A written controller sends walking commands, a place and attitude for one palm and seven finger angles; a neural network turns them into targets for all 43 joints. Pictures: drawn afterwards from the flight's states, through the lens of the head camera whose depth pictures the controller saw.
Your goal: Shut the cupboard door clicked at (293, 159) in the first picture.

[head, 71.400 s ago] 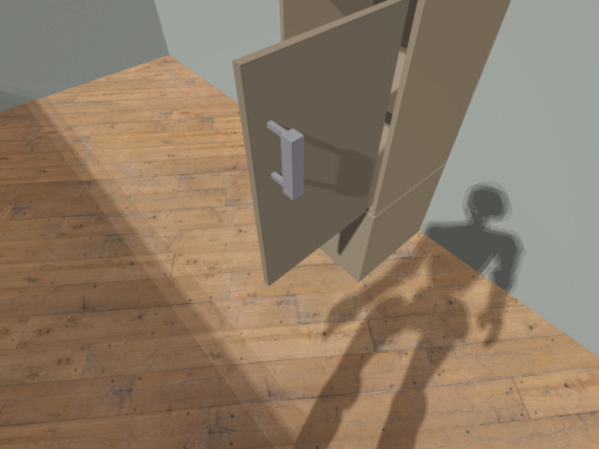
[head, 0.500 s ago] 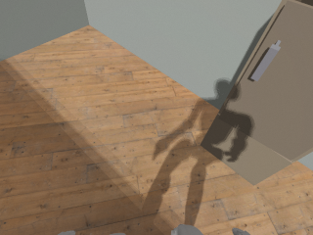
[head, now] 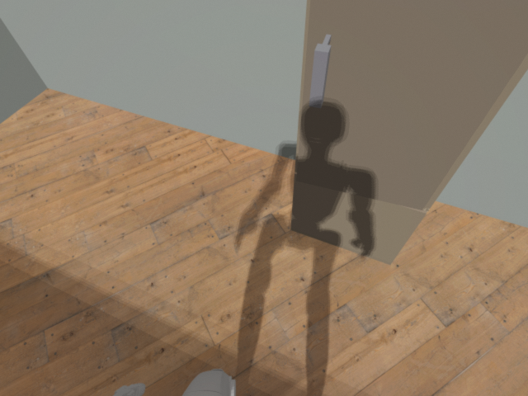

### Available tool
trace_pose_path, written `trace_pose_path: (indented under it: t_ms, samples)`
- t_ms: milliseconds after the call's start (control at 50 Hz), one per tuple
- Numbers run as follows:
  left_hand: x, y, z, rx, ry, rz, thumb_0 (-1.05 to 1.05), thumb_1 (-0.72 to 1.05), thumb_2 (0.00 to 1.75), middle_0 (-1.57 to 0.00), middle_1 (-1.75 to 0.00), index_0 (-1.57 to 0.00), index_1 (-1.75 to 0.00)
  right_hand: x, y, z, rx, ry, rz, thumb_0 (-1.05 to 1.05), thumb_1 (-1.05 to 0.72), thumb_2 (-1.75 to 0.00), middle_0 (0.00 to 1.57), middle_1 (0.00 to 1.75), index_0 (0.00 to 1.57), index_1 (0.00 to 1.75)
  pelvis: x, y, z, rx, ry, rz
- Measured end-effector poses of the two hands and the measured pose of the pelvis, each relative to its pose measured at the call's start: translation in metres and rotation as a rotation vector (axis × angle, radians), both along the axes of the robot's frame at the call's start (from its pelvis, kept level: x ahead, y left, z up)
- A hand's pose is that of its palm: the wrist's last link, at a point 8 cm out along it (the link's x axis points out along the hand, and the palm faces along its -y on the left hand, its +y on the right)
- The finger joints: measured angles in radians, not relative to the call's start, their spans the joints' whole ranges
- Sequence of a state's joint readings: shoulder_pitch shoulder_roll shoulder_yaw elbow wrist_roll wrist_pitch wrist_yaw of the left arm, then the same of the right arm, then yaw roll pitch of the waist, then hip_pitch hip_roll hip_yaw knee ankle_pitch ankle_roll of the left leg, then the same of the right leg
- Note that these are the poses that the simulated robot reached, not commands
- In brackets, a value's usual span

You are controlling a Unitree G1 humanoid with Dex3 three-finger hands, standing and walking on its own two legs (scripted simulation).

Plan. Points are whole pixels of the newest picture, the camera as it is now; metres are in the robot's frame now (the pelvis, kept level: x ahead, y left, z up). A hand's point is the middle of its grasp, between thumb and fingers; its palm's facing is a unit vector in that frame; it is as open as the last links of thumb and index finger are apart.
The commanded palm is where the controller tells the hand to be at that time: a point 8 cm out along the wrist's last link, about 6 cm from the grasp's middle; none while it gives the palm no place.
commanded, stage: turn to face it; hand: left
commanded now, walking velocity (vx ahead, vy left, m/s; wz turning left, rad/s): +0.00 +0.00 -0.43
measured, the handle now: (321, 71) +0.71 -0.09 +0.08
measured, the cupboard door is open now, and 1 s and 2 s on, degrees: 5 5 5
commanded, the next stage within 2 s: take the last steps up to it in 0.34 s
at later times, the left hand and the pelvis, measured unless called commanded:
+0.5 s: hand (163, 380) +0.16 +0.19 -0.16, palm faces -0.21 -0.95 -0.24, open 7.4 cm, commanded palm none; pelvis +0.02 +0.01 -0.01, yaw -13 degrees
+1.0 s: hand (195, 346) +0.22 +0.15 -0.17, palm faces -0.30 -0.94 -0.13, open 7.4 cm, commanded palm none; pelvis +0.12 -0.01 +0.01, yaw -19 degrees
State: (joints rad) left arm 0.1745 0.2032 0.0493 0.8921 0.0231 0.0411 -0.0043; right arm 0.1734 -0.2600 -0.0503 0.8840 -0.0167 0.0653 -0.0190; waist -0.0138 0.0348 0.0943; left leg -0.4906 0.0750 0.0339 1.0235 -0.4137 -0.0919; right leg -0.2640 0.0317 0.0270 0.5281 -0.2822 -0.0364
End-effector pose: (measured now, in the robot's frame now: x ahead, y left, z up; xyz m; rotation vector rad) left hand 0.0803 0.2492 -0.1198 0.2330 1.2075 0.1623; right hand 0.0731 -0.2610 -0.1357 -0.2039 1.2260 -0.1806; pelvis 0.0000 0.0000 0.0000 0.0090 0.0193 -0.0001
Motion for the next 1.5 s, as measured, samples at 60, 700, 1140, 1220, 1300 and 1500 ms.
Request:
trace_pose_path:
  t_ms: [60,700,1140,1220,1300,1500]
  samples:
    - [0.002,0.001,-0.006,-0.022,0.012,-0.013,0.0,0.9,0.9,-0.21,-0.3,-0.2,-0.3,0.007,0.007,0.006,-0.006,-0.029,-0.015,0.01,-0.9,-0.9,0.2,0.3,0.2,0.3,0.004,0.005,0.0,-0.005,0.002,-0.028]
    - [0.067,-0.031,-0.012,-0.053,0.062,-0.228,0.0,0.91,0.9,-0.2,-0.3,-0.2,-0.3,-0.075,0.012,0.001,0.025,0.103,-0.292,0.01,-0.9,-0.9,0.2,0.3,0.2,0.3,0.046,0.001,0.002,-0.026,-0.007,-0.242]
    - [0.227,-0.101,-0.015,-0.094,0.055,-0.36,0.01,0.91,0.9,-0.2,-0.3,-0.19,-0.3,-0.053,0.035,0.009,0.105,0.257,-0.446,0.0,-0.9,-0.9,0.2,0.3,0.2,0.3,0.155,-0.046,0.007,-0.023,-0.009,-0.343]
    - [0.264,-0.14,-0.019,-0.073,0.009,-0.395,0.0,0.91,0.9,-0.2,-0.3,-0.19,-0.3,-0.049,0.016,-0.009,0.158,0.313,-0.484,0.0,-0.9,-0.9,0.2,0.3,0.2,0.3,0.177,-0.079,-0.007,-0.003,-0.014,-0.348]
    - [0.276,-0.169,-0.018,-0.058,-0.016,-0.382,0.0,0.91,0.9,-0.2,-0.3,-0.2,-0.3,-0.023,-0.018,-0.022,0.167,0.326,-0.473,0.0,-0.9,-0.9,0.2,0.3,0.2,0.3,0.193,-0.102,-0.01,-0.014,-0.018,-0.337]
    - [0.27,-0.167,-0.005,-0.019,0.016,-0.286,-0.01,0.93,0.9,-0.21,-0.3,-0.2,-0.3,0.109,-0.095,-0.01,0.072,0.084,-0.349,0.0,-0.91,-0.9,0.2,0.3,0.2,0.3,0.21,-0.113,0.005,0.001,-0.017,-0.316]
